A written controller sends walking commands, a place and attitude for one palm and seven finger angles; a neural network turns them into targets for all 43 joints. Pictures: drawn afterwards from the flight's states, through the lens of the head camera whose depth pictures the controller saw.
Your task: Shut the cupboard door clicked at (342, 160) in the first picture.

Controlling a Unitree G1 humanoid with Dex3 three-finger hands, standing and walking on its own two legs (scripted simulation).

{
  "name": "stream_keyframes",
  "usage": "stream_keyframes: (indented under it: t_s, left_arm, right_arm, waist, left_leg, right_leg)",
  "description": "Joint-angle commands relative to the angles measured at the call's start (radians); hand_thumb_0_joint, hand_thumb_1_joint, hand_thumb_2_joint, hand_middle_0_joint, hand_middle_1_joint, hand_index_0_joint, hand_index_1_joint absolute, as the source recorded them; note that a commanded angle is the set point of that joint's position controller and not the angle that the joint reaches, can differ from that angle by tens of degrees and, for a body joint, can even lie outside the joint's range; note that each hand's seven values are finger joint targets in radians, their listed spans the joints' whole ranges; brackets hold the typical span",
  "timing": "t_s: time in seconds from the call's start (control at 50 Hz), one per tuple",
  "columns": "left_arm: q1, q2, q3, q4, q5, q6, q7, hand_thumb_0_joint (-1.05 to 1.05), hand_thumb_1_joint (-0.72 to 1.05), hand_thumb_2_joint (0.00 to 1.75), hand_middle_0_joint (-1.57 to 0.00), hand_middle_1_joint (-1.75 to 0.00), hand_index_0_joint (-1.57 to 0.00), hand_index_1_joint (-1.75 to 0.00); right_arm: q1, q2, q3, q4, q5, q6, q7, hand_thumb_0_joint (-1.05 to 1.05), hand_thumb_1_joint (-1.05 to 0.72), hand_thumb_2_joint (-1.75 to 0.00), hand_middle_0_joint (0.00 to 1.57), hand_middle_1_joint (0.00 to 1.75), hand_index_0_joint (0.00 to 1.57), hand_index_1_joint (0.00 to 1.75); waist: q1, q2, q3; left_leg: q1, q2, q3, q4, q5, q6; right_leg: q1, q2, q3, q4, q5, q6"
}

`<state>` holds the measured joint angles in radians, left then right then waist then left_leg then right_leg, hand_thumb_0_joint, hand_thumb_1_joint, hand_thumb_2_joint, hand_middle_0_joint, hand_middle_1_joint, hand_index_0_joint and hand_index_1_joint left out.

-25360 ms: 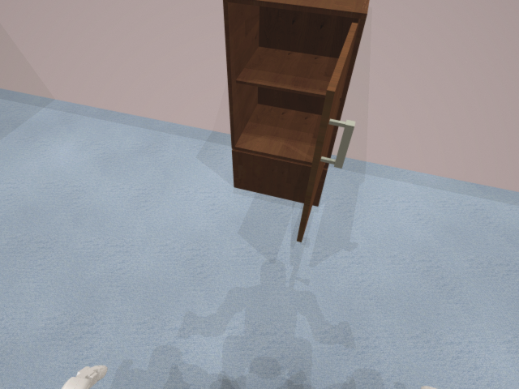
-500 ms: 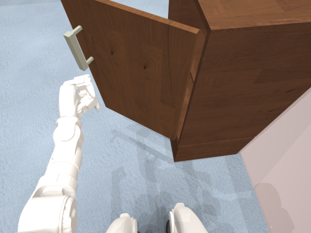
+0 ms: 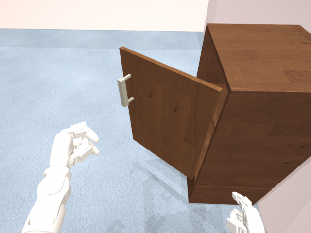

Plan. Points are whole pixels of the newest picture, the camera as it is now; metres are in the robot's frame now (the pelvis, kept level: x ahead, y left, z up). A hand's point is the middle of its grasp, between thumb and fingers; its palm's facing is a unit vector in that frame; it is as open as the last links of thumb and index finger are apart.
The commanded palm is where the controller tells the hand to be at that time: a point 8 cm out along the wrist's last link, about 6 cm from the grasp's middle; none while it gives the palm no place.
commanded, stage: draw the hand back to the body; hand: left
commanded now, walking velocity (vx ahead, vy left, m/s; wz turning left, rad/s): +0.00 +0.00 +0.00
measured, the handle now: (126, 90) +0.67 +0.17 -0.04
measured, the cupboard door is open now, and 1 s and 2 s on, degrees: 54 54 54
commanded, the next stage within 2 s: step back with the hand held close in 0.86 s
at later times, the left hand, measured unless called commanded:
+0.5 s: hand (6, 162) +0.20 +0.28 +0.18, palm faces +0.46 -0.78 -0.41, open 6.3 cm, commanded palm +0.15 +0.32 +0.19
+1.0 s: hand (10, 168) +0.19 +0.27 +0.18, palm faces +0.47 -0.79 -0.40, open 7.4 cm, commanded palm +0.14 +0.30 +0.19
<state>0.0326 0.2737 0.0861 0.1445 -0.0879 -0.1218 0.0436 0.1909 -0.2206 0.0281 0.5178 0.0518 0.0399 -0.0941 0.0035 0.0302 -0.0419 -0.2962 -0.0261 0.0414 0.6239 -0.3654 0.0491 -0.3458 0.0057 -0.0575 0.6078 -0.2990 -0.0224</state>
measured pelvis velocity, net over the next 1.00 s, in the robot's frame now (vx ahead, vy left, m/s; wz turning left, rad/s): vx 0.00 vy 0.00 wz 0.00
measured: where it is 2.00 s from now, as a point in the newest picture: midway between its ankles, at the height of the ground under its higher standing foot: outside the picture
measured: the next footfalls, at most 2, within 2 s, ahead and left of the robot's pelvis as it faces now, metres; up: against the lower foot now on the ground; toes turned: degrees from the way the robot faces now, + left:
none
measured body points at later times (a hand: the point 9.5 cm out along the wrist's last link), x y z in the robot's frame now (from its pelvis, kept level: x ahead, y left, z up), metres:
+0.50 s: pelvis +0.02 +0.01 +0.02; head -0.01 -0.01 +0.46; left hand +0.17 +0.32 +0.20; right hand +0.20 -0.20 -0.07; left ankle -0.02 +0.09 -0.73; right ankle +0.01 -0.11 -0.73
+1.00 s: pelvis +0.00 +0.00 +0.02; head -0.03 -0.02 +0.46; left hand +0.16 +0.31 +0.20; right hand +0.18 -0.22 -0.07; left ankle -0.02 +0.08 -0.73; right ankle +0.01 -0.11 -0.73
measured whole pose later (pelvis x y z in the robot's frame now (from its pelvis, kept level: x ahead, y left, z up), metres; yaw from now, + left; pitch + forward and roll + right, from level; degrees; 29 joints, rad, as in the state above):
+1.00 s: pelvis +0.00 +0.00 +0.02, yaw +0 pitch -5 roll -1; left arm 0.45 0.36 0.36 -0.36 -0.08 -0.08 0.11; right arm 0.21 -0.22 0.02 0.63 0.01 -0.09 -0.07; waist 0.05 0.07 0.02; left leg -0.06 -0.03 0.04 0.43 -0.28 0.05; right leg -0.11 0.01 -0.06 0.41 -0.21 -0.02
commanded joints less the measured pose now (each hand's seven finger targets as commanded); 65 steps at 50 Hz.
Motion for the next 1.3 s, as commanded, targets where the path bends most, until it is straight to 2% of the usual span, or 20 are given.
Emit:
stream_keyframes:
  t_s: [0.0, 0.06, 0.1, 0.2, 0.34, 0.46, 0.52, 0.56, 0.64, 0.72, 0.8, 0.86, 0.92, 0.96, 0.98, 1.0, 1.08, 1.18, 1.22, 1.28]
  left_arm:
    - [-0.201, 0.136, 0.065, -0.374, 0.006, -0.015, 0.047, 0.0, 0.9, 0.9, -0.83, -0.99, -0.83, -0.99]
    - [-0.095, 0.118, 0.056, -0.44, 0.012, 0.009, 0.052, 0.0, 0.9, 0.9, -0.75, -0.9, -0.75, -0.9]
    - [-0.012, 0.123, 0.079, -0.468, 0.013, 0.023, 0.055, 0.0, 0.9, 0.9, -0.69, -0.84, -0.69, -0.84]
    - [0.117, 0.198, 0.204, -0.549, 0.012, 0.039, 0.058, 0.0, 0.9, 0.9, -0.56, -0.69, -0.56, -0.69]
    - [0.235, 0.264, 0.314, -0.758, 0.009, 0.025, 0.073, 0.0, 0.9, 0.9, -0.36, -0.48, -0.36, -0.48]
    - [0.356, 0.293, 0.404, -0.781, 0.006, 0.017, 0.085, 0.0, 0.9, 0.9, -0.2, -0.3, -0.2, -0.3]
    - [0.36, 0.211, 0.337, -0.67, 0.009, 0.022, 0.078, 0.0, 0.9, 0.9, -0.2, -0.3, -0.2, -0.3]
    - [0.329, 0.216, 0.335, -0.66, 0.01, 0.018, 0.079, 0.0, 0.9, 0.9, -0.2, -0.3, -0.2, -0.3]
    - [0.289, 0.244, 0.345, -0.718, 0.013, -0.001, 0.083, 0.0, 0.9, 0.9, -0.2, -0.3, -0.2, -0.3]
    - [0.296, 0.304, 0.39, -0.794, 0.016, -0.011, 0.099, 0.0, 0.9, 0.9, -0.2, -0.3, -0.2, -0.3]
    - [0.316, 0.285, 0.385, -0.773, 0.016, -0.008, 0.1, 0.0, 0.9, 0.9, -0.2, -0.3, -0.2, -0.3]
    - [0.332, 0.268, 0.383, -0.709, 0.011, -0.005, 0.094, 0.0, 0.9, 0.9, -0.2, -0.3, -0.2, -0.3]
    - [0.35, 0.254, 0.379, -0.661, 0.009, -0.007, 0.085, 0.0, 0.9, 0.9, -0.2, -0.3, -0.2, -0.3]
    - [0.343, 0.245, 0.366, -0.685, 0.007, -0.013, 0.079, 0.0, 0.9, 0.9, -0.2, -0.3, -0.2, -0.3]
    - [0.243, 0.348, 0.47, -0.737, 0.016, -0.056, 0.09, 0.0, 0.9, 0.9, -0.2, -0.3, -0.2, -0.3]
    - [0.356, 0.29, 0.43, -0.657, 0.016, -0.065, 0.087, 0.0, 0.9, 0.9, -0.2, -0.3, -0.2, -0.3]
    - [0.415, 0.275, 0.4, -0.691, 0.023, -0.092, 0.09, 0.0, 0.9, 0.9, -0.2, -0.3, -0.2, -0.3]
    - [0.467, 0.332, 0.456, -0.806, 0.019, -0.113, 0.108, 0.0, 0.9, 0.9, -0.2, -0.3, -0.2, -0.3]
    - [0.487, 0.366, 0.495, -0.819, 0.016, -0.106, 0.11, 0.0, 0.9, 0.9, -0.2, -0.3, -0.2, -0.3]
    - [0.511, 0.346, 0.486, -0.82, 0.011, -0.097, 0.107, 0.0, 0.9, 0.9, -0.2, -0.3, -0.2, -0.3]
  right_arm:
    - [-0.072, -0.105, -0.022, -0.122, -0.005, -0.068, -0.016, 0.0, -0.9, -0.9, 0.2, 0.3, 0.2, 0.3]
    - [-0.073, -0.106, -0.016, -0.113, -0.015, -0.089, -0.006, 0.0, -0.9, -0.9, 0.2, 0.3, 0.2, 0.3]
    - [-0.073, -0.109, -0.016, -0.11, -0.024, -0.095, 0.001, 0.0, -0.9, -0.9, 0.2, 0.3, 0.2, 0.3]
    - [-0.094, -0.106, -0.019, -0.107, -0.035, -0.092, 0.01, 0.0, -0.9, -0.9, 0.2, 0.3, 0.2, 0.3]
    - [-0.112, -0.095, -0.022, -0.1, -0.038, -0.125, 0.019, 0.0, -0.9, -0.9, 0.2, 0.3, 0.2, 0.3]
    - [-0.106, -0.104, -0.036, -0.08, -0.036, -0.154, 0.023, 0.0, -0.9, -0.9, 0.2, 0.3, 0.2, 0.3]
    - [-0.098, -0.115, -0.041, -0.059, -0.035, -0.154, 0.024, 0.0, -0.9, -0.9, 0.2, 0.3, 0.2, 0.3]
    - [-0.097, -0.121, -0.046, -0.059, -0.034, -0.15, 0.02, 0.0, -0.9, -0.9, 0.2, 0.3, 0.2, 0.3]
    - [-0.106, -0.118, -0.047, -0.063, -0.036, -0.161, 0.013, 0.0, -0.9, -0.9, 0.2, 0.3, 0.2, 0.3]
    - [-0.11, -0.116, -0.04, -0.058, -0.043, -0.186, 0.007, 0.0, -0.9, -0.9, 0.2, 0.3, 0.2, 0.3]
    - [-0.118, -0.1, -0.033, -0.053, -0.04, -0.193, 0.006, 0.0, -0.9, -0.9, 0.2, 0.3, 0.2, 0.3]
    - [-0.115, -0.099, -0.035, -0.046, -0.038, -0.188, 0.006, 0.0, -0.9, -0.9, 0.2, 0.3, 0.2, 0.3]
    - [-0.114, -0.105, -0.04, -0.043, -0.035, -0.184, 0.01, 0.0, -0.9, -0.9, 0.2, 0.3, 0.2, 0.3]
    - [-0.112, -0.106, -0.045, -0.051, -0.035, -0.179, 0.012, 0.0, -0.9, -0.9, 0.2, 0.3, 0.2, 0.3]
    - [-0.105, -0.141, -0.059, -0.08, -0.032, -0.157, 0.016, 0.0, -0.9, -0.9, 0.2, 0.3, 0.2, 0.3]
    - [-0.087, -0.129, -0.062, -0.058, -0.038, -0.144, 0.017, 0.0, -0.9, -0.9, 0.2, 0.3, 0.2, 0.3]
    - [-0.09, -0.124, -0.07, -0.066, -0.039, -0.114, 0.027, 0.0, -0.9, -0.9, 0.2, 0.3, 0.2, 0.3]
    - [-0.096, -0.139, -0.081, -0.101, -0.039, -0.088, 0.008, 0.0, -0.9, -0.9, 0.2, 0.3, 0.2, 0.3]
    - [-0.103, -0.141, -0.083, -0.11, -0.041, -0.076, -0.001, 0.0, -0.9, -0.9, 0.2, 0.3, 0.2, 0.3]
    - [-0.088, -0.14, -0.088, -0.129, -0.037, -0.057, -0.004, 0.0, -0.9, -0.9, 0.2, 0.3, 0.2, 0.3]
  waist:
    - [-0.003, 0.067, -0.152]
    - [0.005, 0.078, -0.113]
    - [0.012, 0.015, -0.106]
    - [0.035, -0.024, -0.086]
    - [0.053, 0.097, -0.105]
    - [0.061, 0.052, -0.027]
    - [0.039, -0.015, 0.079]
    - [0.037, -0.021, 0.081]
    - [0.047, 0.016, 0.0]
    - [0.062, 0.075, -0.073]
    - [0.059, 0.086, 0.009]
    - [0.056, 0.048, 0.078]
    - [0.057, 0.037, 0.088]
    - [0.055, 0.019, 0.047]
    - [0.015, 0.028, 0.074]
    - [0.009, -0.045, 0.042]
    - [-0.001, -0.065, -0.022]
    - [0.003, 0.055, -0.14]
    - [0.009, 0.064, -0.176]
    - [0.004, 0.032, -0.188]
  left_leg:
    - [0.12, 0.048, -0.066, -0.177, 0.347, -0.029]
    - [0.172, 0.059, -0.084, -0.211, 0.442, -0.042]
    - [0.19, 0.065, -0.09, -0.227, 0.49, -0.049]
    - [0.18, 0.058, -0.077, -0.248, 0.504, -0.05]
    - [0.198, 0.056, -0.081, -0.248, 0.551, -0.06]
    - [0.16, 0.062, -0.086, -0.268, 0.476, -0.068]
    - [0.125, 0.061, -0.081, -0.294, 0.335, -0.058]
    - [0.123, 0.058, -0.076, -0.298, 0.279, -0.046]
    - [0.143, 0.049, -0.076, -0.298, 0.242, -0.032]
    - [0.15, 0.041, -0.076, -0.278, 0.31, -0.034]
    - [0.126, 0.041, -0.071, -0.286, 0.291, -0.041]
    - [0.108, 0.045, -0.064, -0.296, 0.244, -0.037]
    - [0.105, 0.047, -0.059, -0.304, 0.224, -0.034]
    - [0.125, 0.047, -0.055, -0.297, 0.241, -0.028]
    - [0.033, 0.068, -0.084, -0.244, 0.146, -0.002]
    - [0.056, 0.062, -0.092, -0.198, 0.141, 0.0]
    - [0.059, 0.055, -0.086, -0.139, 0.157, -0.006]
    - [0.053, 0.102, -0.119, -0.213, 0.43, -0.014]
    - [0.034, 0.115, -0.123, -0.198, 0.55, -0.018]
    - [0.004, 0.127, -0.123, -0.175, 0.623, -0.031]
  right_leg:
    - [0.202, -0.022, 0.035, -0.136, 0.263, -0.01]
    - [0.225, -0.02, 0.023, -0.166, 0.287, -0.011]
    - [0.25, -0.016, 0.015, -0.179, 0.31, -0.009]
    - [0.313, -0.019, 0.015, -0.201, 0.343, -0.007]
    - [0.35, -0.023, 0.022, -0.215, 0.348, -0.006]
    - [0.32, -0.014, 0.015, -0.223, 0.285, -0.005]
    - [0.253, -0.017, 0.012, -0.249, 0.194, -0.004]
    - [0.244, -0.021, 0.017, -0.249, 0.159, -0.002]
    - [0.283, -0.025, 0.031, -0.248, 0.137, -0.003]
    - [0.341, -0.025, 0.036, -0.237, 0.208, -0.007]
    - [0.307, -0.021, 0.033, -0.245, 0.188, -0.009]
    - [0.272, -0.02, 0.039, -0.267, 0.14, -0.009]
    - [0.265, -0.021, 0.039, -0.276, 0.119, -0.007]
    - [0.278, -0.022, 0.042, -0.269, 0.133, -0.004]
    - [0.208, -0.089, 0.173, -0.323, 0.126, -0.011]
    - [0.184, -0.13, 0.195, -0.343, 0.105, -0.024]
    - [0.152, -0.184, 0.214, -0.339, 0.121, -0.045]
    - [0.259, -0.101, 0.111, -0.151, 0.406, -0.009]
    - [0.3, -0.085, 0.099, -0.098, 0.513, 0.0]
    - [0.314, -0.085, 0.105, -0.052, 0.585, 0.0]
